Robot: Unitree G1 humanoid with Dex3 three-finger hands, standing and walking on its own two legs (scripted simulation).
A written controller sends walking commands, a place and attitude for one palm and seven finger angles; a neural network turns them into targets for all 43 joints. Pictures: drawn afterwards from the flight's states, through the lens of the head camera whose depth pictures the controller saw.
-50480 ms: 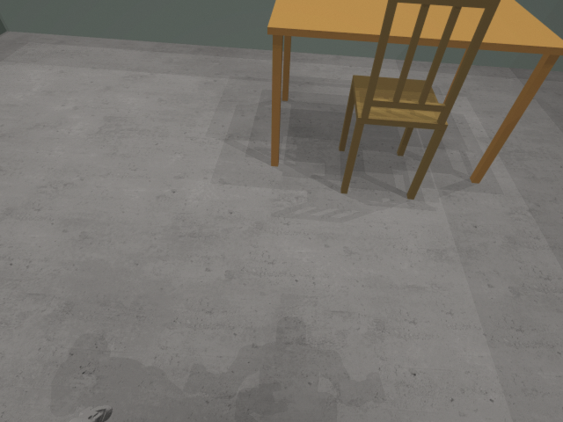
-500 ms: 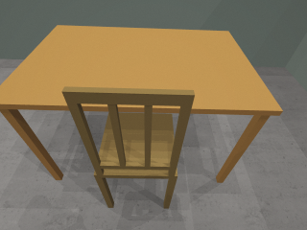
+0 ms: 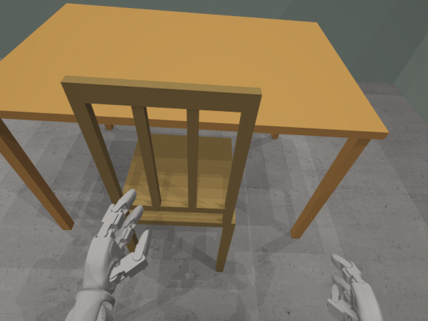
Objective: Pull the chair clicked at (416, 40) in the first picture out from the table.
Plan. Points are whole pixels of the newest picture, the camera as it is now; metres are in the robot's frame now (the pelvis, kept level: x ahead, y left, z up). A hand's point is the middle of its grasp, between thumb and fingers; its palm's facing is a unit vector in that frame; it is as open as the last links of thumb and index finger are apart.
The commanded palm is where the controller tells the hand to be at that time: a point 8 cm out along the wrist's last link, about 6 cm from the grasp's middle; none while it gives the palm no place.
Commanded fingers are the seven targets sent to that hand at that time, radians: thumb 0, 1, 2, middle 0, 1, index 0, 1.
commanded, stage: raise the hand toward the chair's back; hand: left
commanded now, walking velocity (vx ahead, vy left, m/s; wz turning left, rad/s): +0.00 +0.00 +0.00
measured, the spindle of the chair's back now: (149, 163) +0.47 +0.16 -0.01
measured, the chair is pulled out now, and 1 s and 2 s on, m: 0.00 0.00 0.00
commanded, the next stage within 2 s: aim the fingers beside a spindle in 1.74 s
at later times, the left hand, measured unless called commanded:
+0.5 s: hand (130, 273) +0.22 +0.15 -0.01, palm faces -0.01 -1.00 +0.01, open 13.0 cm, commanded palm +0.17 +0.23 +0.00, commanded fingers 0.00 -0.13 0.46 -0.10 -0.14 -0.10 -0.14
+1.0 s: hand (87, 268) +0.22 +0.22 +0.01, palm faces +0.05 -1.00 -0.04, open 16.6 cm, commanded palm +0.19 +0.28 +0.01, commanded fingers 0.00 -0.50 0.30 -0.06 -0.08 -0.06 -0.08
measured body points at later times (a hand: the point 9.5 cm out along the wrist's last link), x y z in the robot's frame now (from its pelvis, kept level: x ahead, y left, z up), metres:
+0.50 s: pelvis -0.02 -0.04 -0.04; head +0.07 -0.04 +0.41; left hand +0.21 +0.21 -0.01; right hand +0.15 -0.25 -0.14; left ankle +0.00 +0.08 -0.69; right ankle +0.01 -0.09 -0.69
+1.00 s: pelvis -0.01 +0.02 -0.03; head +0.05 +0.03 +0.42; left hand +0.21 +0.28 +0.02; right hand +0.20 -0.20 -0.09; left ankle +0.00 +0.08 -0.69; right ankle +0.01 -0.08 -0.69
